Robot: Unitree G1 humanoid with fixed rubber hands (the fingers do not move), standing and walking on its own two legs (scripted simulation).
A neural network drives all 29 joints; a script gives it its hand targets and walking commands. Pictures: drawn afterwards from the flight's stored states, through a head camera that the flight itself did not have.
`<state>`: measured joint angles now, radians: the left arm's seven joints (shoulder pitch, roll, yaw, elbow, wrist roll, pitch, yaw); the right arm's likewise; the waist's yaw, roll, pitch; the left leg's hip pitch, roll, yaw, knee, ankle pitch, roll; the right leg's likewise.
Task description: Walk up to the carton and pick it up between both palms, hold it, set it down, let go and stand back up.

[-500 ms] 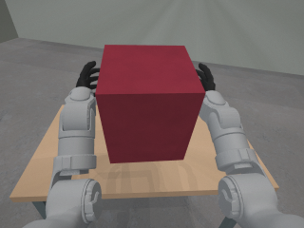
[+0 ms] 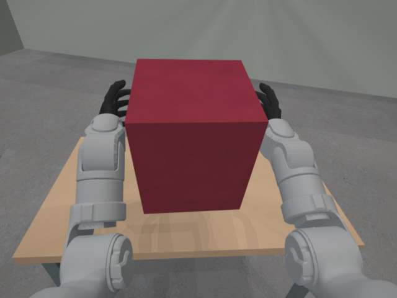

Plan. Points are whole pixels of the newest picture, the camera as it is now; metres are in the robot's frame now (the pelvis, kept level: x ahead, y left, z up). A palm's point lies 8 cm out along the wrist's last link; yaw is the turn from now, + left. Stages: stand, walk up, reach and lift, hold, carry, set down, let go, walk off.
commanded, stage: hold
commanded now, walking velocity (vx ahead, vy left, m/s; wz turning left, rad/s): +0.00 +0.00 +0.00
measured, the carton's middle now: (191, 138) +0.39 +0.03 +0.19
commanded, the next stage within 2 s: set down in 0.62 s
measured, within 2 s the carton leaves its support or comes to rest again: neither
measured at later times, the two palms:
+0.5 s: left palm (111, 120) +0.36 +0.18 +0.24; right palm (268, 123) +0.37 -0.12 +0.24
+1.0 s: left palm (104, 114) +0.35 +0.19 +0.26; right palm (269, 117) +0.36 -0.12 +0.26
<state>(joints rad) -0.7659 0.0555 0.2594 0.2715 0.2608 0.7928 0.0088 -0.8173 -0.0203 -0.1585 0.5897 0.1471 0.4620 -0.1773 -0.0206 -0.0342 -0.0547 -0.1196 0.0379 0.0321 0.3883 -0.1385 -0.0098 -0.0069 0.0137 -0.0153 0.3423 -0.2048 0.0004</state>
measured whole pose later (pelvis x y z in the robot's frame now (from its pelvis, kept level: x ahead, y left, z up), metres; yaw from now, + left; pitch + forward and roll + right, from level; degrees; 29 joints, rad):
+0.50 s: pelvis +0.00 +0.00 +0.00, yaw +0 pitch -7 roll -1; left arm -0.77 0.06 0.26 0.27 0.26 0.79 0.01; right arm -0.82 -0.02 -0.16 0.59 0.15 0.46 -0.18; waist -0.02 -0.03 -0.05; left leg -0.12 0.04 0.03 0.39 -0.14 -0.01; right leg -0.01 0.01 -0.02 0.34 -0.20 0.00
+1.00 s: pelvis +0.00 +0.00 +0.00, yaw +0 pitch -9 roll -1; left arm -0.76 0.05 0.31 0.29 0.35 0.68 -0.09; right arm -0.80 0.02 -0.17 0.62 0.06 0.27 -0.16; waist -0.02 -0.04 -0.05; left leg -0.08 0.04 0.03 0.38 -0.14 -0.01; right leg 0.03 0.01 -0.02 0.34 -0.21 0.00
